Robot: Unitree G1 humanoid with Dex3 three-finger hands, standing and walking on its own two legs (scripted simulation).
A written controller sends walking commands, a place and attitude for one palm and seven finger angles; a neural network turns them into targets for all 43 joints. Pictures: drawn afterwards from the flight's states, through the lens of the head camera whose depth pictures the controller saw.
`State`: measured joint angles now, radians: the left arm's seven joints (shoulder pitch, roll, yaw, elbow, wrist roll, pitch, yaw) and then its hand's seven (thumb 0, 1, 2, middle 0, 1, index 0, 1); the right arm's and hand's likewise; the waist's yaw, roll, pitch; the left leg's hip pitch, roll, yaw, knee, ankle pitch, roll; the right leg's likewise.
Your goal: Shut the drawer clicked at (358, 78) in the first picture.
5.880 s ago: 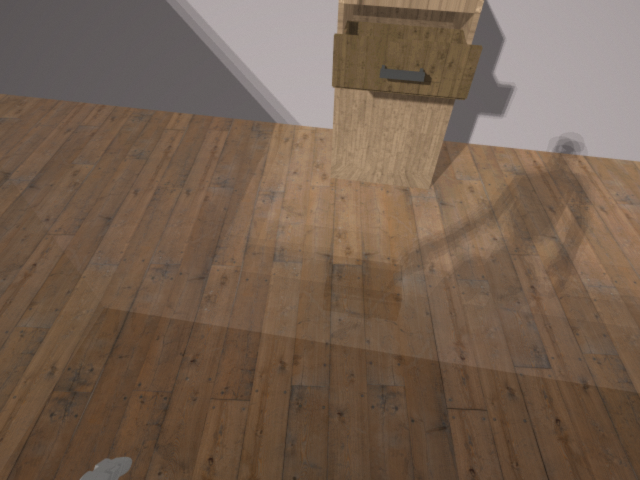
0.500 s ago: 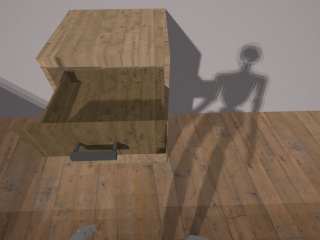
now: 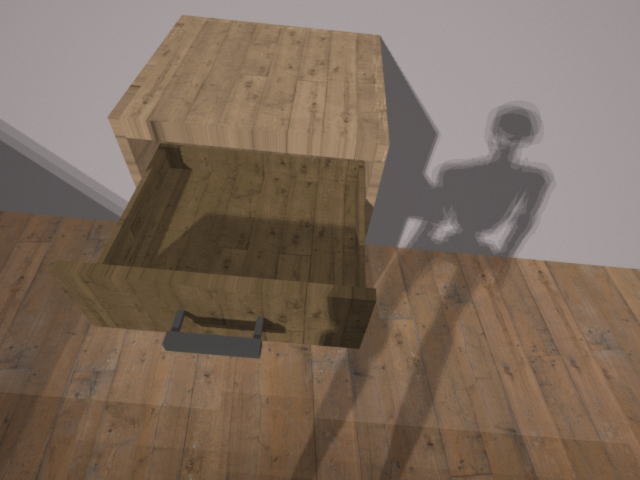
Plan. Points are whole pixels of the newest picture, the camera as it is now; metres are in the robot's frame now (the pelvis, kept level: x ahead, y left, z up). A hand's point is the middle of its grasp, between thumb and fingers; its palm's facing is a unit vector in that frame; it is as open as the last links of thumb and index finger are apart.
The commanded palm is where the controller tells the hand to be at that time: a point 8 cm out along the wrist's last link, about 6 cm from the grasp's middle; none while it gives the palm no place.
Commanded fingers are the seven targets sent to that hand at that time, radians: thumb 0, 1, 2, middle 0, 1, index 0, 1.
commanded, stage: come to a stop and stand still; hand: left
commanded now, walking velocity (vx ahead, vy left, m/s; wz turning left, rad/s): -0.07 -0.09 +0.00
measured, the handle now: (216, 332) +0.31 +0.18 -0.06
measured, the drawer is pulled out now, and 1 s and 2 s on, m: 0.29 0.29 0.29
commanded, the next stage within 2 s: look again from close up in 0.76 s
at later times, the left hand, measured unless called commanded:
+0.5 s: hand out of the picture -0.01 +0.10 -0.17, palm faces +0.04 -0.97 -0.23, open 7.3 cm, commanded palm none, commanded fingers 0.00 0.90 0.90 -0.20 -0.30 -0.20 -0.30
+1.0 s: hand out of the picture -0.04 +0.11 -0.18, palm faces +0.03 -0.99 -0.16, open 7.4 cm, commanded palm none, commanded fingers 0.00 0.90 0.90 -0.20 -0.30 -0.20 -0.30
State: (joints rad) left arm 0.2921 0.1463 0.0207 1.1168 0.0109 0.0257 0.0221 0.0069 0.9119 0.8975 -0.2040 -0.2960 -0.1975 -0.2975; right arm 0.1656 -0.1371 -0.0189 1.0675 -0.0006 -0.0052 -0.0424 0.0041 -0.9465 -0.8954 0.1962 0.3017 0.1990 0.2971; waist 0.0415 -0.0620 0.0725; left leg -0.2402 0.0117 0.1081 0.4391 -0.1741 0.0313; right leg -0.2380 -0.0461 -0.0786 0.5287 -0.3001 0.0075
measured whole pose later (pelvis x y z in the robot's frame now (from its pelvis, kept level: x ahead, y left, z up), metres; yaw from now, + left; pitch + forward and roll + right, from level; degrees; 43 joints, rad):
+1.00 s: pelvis -0.02 -0.04 +0.00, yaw +0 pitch +0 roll -2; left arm 0.33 0.08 0.00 1.11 0.02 -0.04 0.05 0.01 0.91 0.90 -0.21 -0.30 -0.20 -0.30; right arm 0.30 -0.16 -0.01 1.07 -0.01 0.00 -0.03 0.01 -0.93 -0.90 0.20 0.30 0.20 0.30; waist -0.02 0.06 0.03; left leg -0.26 0.05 0.02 0.59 -0.29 -0.01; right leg -0.18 0.04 -0.09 0.45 -0.27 -0.03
